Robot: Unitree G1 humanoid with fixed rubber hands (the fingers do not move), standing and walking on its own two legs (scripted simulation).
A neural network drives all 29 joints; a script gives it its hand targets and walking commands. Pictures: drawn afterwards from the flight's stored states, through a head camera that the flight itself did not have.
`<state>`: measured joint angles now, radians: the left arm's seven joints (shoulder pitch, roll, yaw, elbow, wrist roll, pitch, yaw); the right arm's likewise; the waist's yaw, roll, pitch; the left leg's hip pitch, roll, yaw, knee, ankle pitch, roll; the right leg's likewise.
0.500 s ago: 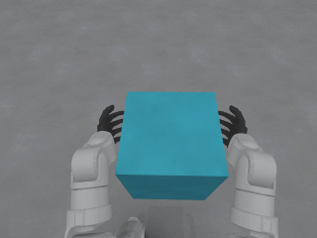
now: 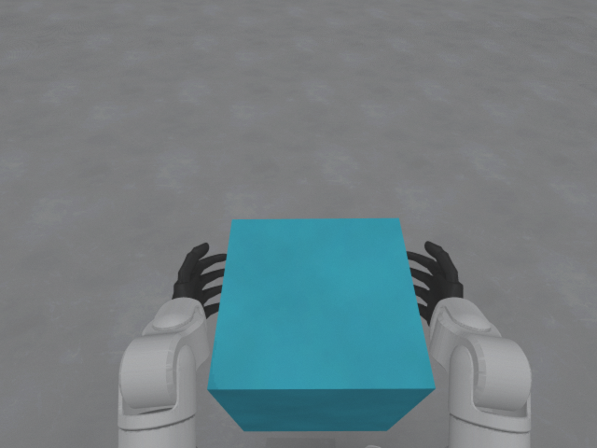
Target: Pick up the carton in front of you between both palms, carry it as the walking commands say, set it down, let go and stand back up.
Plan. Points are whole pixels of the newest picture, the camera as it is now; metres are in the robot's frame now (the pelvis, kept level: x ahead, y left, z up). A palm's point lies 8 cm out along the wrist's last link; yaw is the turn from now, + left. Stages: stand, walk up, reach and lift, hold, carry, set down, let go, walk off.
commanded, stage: carry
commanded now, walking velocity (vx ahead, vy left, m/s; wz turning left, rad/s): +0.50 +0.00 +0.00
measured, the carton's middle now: (315, 333) +0.28 +0.00 +0.02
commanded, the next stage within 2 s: none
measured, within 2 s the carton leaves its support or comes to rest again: neither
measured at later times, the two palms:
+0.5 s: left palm (228, 164) +0.54 +0.15 +0.10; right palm (401, 162) +0.56 -0.15 +0.10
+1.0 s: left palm (234, 77) +0.86 +0.18 +0.10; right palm (364, 79) +0.86 -0.12 +0.11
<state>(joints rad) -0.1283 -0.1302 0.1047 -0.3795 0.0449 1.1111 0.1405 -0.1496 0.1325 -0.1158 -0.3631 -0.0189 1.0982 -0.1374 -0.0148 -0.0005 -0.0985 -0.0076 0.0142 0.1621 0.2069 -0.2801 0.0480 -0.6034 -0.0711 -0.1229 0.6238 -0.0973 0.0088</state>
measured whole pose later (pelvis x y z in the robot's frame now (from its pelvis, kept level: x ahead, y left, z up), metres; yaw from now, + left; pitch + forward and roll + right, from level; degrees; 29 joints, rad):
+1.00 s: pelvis +0.63 +0.03 +0.00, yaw -1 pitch +3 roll -1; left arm 0.06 -0.13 0.03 -0.56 0.06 1.19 0.13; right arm 0.04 0.13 -0.04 -0.54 -0.04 1.17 -0.12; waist -0.02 -0.02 -0.13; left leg -0.04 0.05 0.23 0.22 -0.23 0.01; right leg -0.59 -0.11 -0.14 0.64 -0.07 0.02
